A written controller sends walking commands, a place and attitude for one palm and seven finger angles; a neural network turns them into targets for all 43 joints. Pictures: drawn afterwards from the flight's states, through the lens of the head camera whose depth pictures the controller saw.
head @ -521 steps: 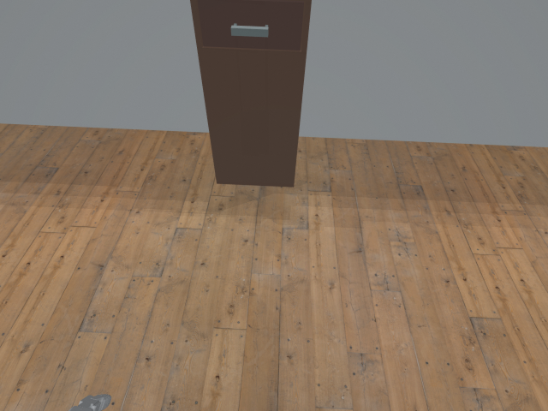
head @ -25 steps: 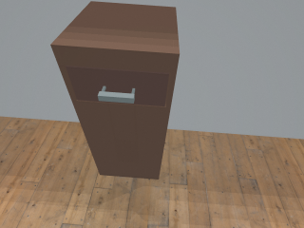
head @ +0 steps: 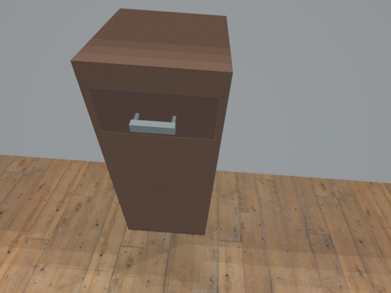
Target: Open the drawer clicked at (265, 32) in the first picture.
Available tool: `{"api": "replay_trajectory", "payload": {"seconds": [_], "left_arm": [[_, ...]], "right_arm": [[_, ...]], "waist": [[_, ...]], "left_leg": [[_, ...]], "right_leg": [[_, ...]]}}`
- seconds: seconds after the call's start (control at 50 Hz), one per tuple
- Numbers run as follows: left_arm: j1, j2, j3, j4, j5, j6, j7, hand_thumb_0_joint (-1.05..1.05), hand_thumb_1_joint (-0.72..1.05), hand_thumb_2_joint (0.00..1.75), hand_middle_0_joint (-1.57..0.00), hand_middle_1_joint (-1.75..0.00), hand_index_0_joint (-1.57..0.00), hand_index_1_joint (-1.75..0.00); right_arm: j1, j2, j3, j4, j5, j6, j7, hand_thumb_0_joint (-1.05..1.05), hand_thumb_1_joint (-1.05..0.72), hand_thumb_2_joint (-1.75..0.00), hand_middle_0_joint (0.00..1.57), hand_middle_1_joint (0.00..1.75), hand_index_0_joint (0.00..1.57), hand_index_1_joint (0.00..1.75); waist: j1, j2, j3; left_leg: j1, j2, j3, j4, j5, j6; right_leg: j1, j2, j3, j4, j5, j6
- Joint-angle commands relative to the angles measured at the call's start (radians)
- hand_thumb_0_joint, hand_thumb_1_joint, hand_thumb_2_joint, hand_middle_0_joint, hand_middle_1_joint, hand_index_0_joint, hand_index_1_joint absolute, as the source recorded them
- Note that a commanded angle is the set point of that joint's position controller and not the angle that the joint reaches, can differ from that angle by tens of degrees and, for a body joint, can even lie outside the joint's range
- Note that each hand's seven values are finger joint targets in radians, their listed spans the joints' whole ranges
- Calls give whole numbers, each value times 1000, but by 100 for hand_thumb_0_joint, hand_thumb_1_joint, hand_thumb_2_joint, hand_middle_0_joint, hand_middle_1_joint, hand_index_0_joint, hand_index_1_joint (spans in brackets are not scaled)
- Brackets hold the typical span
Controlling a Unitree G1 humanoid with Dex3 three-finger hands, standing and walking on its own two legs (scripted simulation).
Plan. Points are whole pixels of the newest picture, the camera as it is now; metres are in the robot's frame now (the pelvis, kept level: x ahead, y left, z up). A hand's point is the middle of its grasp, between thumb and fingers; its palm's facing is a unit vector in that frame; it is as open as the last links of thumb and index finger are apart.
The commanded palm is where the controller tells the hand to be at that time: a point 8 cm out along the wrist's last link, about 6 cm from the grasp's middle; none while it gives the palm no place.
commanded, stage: look again from close up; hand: left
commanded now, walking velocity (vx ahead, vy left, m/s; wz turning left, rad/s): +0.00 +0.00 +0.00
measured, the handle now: (154, 122) +0.56 +0.15 +0.03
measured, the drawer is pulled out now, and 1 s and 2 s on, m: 0.00 0.00 0.00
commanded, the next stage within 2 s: raise the hand with hooked fingers in 0.12 s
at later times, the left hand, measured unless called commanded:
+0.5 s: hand (101, 261) +0.18 +0.19 -0.01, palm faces +0.12 -0.55 -0.83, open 7.8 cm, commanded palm +0.11 +0.23 -0.02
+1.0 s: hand (88, 237) +0.22 +0.22 +0.02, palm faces +0.18 -0.23 -0.96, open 10.7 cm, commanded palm +0.18 +0.24 +0.07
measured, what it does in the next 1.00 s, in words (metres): stands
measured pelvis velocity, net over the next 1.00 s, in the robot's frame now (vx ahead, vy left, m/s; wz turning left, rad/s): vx -0.03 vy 0.03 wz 0.04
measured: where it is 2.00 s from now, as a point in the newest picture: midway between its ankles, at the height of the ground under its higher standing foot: outside the picture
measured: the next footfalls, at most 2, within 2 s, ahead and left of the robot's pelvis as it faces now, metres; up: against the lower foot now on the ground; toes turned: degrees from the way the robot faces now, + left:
none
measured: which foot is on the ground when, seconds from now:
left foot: down 0.00-1.00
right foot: down 0.00-1.00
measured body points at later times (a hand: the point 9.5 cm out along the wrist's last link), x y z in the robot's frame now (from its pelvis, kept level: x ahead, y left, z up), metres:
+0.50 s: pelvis -0.04 +0.02 -0.03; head -0.06 -0.02 +0.42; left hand +0.17 +0.22 +0.04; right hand +0.12 -0.23 -0.12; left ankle +0.05 +0.06 -0.73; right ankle +0.03 -0.08 -0.73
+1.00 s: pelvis -0.03 +0.03 -0.03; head -0.05 +0.01 +0.42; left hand +0.20 +0.23 +0.07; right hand +0.21 -0.14 -0.10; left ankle +0.05 +0.05 -0.74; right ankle +0.03 -0.08 -0.74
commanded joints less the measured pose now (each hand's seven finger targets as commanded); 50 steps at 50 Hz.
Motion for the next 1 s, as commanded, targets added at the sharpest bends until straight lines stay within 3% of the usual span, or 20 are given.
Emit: {"api": "replay_trajectory", "payload": {"seconds": [0.0, 0.18, 0.2, 0.22, 0.24, 0.26, 0.28, 0.3, 0.34, 0.4, 0.44, 0.5, 0.56, 0.62, 0.66, 0.72, 0.8, 0.88, 0.94, 0.98], "left_arm": [[92, 80, 17, -24, -6, -14, 4, 0, 90, 90, -20, -30, -20, -30], [117, 57, 15, 16, -2, -13, 4, 0, 90, 90, -20, -30, -20, -30], [109, 89, 2, 39, 13, -31, 30, 0, 90, 90, -20, -30, -20, -30], [-642, 347, -57, -1515, 108, -179, 53, 0, 88, 89, -20, -32, -20, -32], [-232, 307, -11, -1276, 122, -106, 130, 0, 85, 88, -20, -33, -20, -33], [-184, 259, -10, -1238, 79, -42, 188, 0, 83, 87, -21, -34, -21, -34], [156, 59, -148, -945, 106, 79, 196, 0, 81, 86, -21, -36, -21, -36], [-1, 18, -206, -1202, 101, 66, 199, 0, 78, 85, -21, -37, -21, -37], [29, 41, -270, -1232, 264, 55, 234, 0, 74, 83, -21, -40, -21, -40], [-59, 101, -262, -1165, 533, 56, 313, 0, 67, 80, -22, -45, -22, -45], [4, 114, -214, -1034, 710, 56, 372, 0, 62, 78, -22, -48, -22, -48], [144, 128, -146, -909, 863, 40, 408, 0, 55, 75, -22, -53, -22, -53], [-2, 225, -60, -986, 947, 36, 427, 0, 48, 72, -23, -57, -23, -57], [-232, 259, -58, -1142, 1015, 61, 460, 0, 41, 69, -24, -62, -24, -62], [-355, 319, -19, -1243, 1067, 66, 483, 0, 36, 67, -24, -64, -24, -64], [-437, 303, -74, -1296, 1079, 75, 480, 0, 29, 64, -24, -69, -24, -69], [-466, 222, -197, -1235, 1015, 83, 404, 0, 20, 60, -25, -75, -25, -75], [-428, 168, -245, -1188, 945, 120, 305, 0, 11, 56, -26, -81, -26, -81], [-377, 261, -141, -1182, 968, 140, 274, 0, 4, 53, -26, -86, -26, -86], [-369, 335, -63, -1185, 991, 146, 265, 0, -1, 51, -27, -88, -27, -88]], "right_arm": [[42, -86, -18, -23, 0, -20, -4, 0, -90, -90, 20, 30, 20, 30], [47, -82, -24, 15, 4, -18, -4, 0, -90, -90, 20, 30, 20, 30], [-46, -114, -9, -63, 3, -29, 0, 0, -90, -90, 20, 30, 20, 30], [-32, -269, -17, -457, 86, -170, -30, 0, -90, -90, 20, 30, 20, 30], [-122, -213, 14, -368, 81, -287, -65, 0, -90, -90, 20, 30, 20, 30], [-121, -207, -11, -305, 88, -328, -79, 0, -90, -90, 20, 30, 20, 30], [-82, -153, -4, -278, 118, -322, -70, 0, -90, -90, 20, 30, 20, 30], [-77, -172, -19, -375, 110, -329, -59, 0, -90, -90, 20, 30, 20, 30], [-104, -189, -16, -407, 93, -378, -62, 0, -90, -90, 20, 30, 20, 30], [-129, -224, -33, -489, 33, -349, -42, 0, -90, -90, 20, 30, 20, 30], [-208, -237, -54, -556, -10, -276, -11, 0, -90, -90, 20, 30, 20, 30], [-289, -215, -54, -631, -2, -135, 20, 0, -90, -90, 20, 30, 20, 30], [-342, -194, -45, -672, -1, 8, 28, 0, -90, -90, 20, 30, 20, 30], [-398, -168, -38, -720, -9, 91, 20, 0, -90, -90, 20, 30, 20, 30], [-400, -160, -40, -701, -26, 117, 15, 0, -90, -90, 20, 30, 20, 30], [-410, -154, -30, -680, -45, 117, 15, 0, -90, -90, 20, 30, 20, 30], [-422, -157, -11, -666, -30, 85, 4, 0, -90, -90, 20, 30, 20, 30], [-398, -158, -10, -642, 3, 74, -8, 0, -90, -90, 20, 30, 20, 30], [-380, -159, -7, -629, -4, 90, -8, 0, -90, -90, 20, 30, 20, 30], [-386, -160, 1, -622, -10, 107, -6, 0, -90, -90, 20, 30, 20, 30]], "waist": [[6, 21, 85], [8, 25, 90], [29, 10, 200], [-110, 339, -368], [7, 419, -323], [-1, 353, -239], [-8, 205, -87], [-18, 177, -29], [-25, 69, -35], [-43, -155, -17], [1, -204, 5], [88, -311, 5], [129, -252, -62], [133, 55, -114], [132, 181, -215], [80, 188, -264], [17, 93, -130], [35, 62, -87], [85, 10, -110], [112, 31, -120]], "left_leg": [[-1, 140, -198, -142, -27, -29], [-4, 155, -227, -213, -119, -31], [-65, 137, -155, -30, -12, -63], [311, 88, -227, -121, -30, -69], [331, 177, -356, -226, -225, -161], [191, 169, -381, -277, -392, -188], [113, 150, -365, -266, -421, -159], [25, 127, -331, -237, -429, -124], [-13, 115, -305, -133, -442, -88], [-116, 65, -321, 45, -444, -71], [-191, 51, -332, 112, -491, -69], [-315, -18, -188, 136, -377, -71], [-323, -35, -151, 152, -309, -70], [-264, -23, -174, 132, -405, -60], [-197, -3, -236, 148, -408, -56], [-46, 9, -275, 198, -350, -56], [-54, 12, -334, 141, -477, -42], [-68, 45, -394, 18, -545, -56], [-103, 42, -360, -20, -462, -62], [-116, 42, -332, -33, -385, -68]], "right_leg": [[-55, -110, 127, -114, 80, -23], [-40, -104, 108, -126, 69, -12], [-125, -130, 125, -141, 128, -26], [-182, 2, 99, 50, 59, -26], [-292, -3, 33, 225, -137, -31], [-362, 20, 24, 304, -169, -21], [-420, 13, 33, 333, -162, -12], [-392, 2, 38, 332, -135, -6], [-430, 11, 57, 258, -153, -7], [-516, 23, 132, 157, -292, -12], [-572, 22, 145, 157, -388, -18], [-459, 34, 229, 106, -478, -53], [-371, 25, 278, 100, -475, -60], [-385, 44, 290, 153, -474, -72], [-404, 63, 278, 219, -382, -74], [-504, 66, 279, 202, -337, -71], [-535, 57, 232, 155, -376, -50], [-449, 54, 176, 175, -271, -42], [-329, 55, 194, 160, -217, -52], [-253, 57, 205, 154, -162, -60]]}}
